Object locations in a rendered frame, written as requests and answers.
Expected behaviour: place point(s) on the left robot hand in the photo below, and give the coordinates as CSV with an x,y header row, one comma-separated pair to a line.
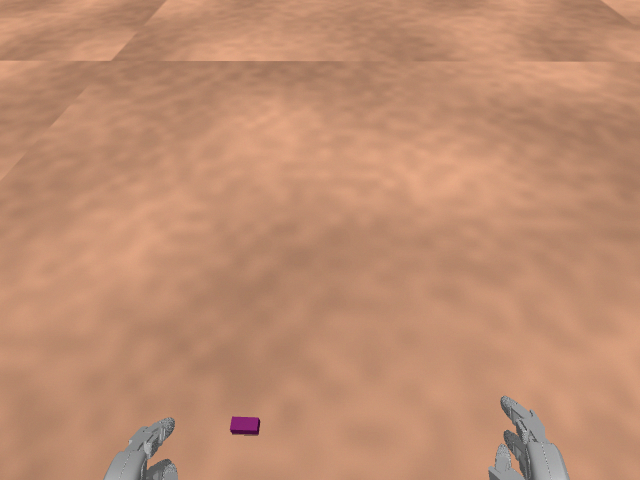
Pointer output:
x,y
132,463

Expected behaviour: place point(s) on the right robot hand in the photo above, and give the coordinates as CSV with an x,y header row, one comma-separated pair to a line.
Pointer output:
x,y
538,458

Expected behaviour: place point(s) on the small box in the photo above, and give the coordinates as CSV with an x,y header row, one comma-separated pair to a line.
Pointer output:
x,y
245,425

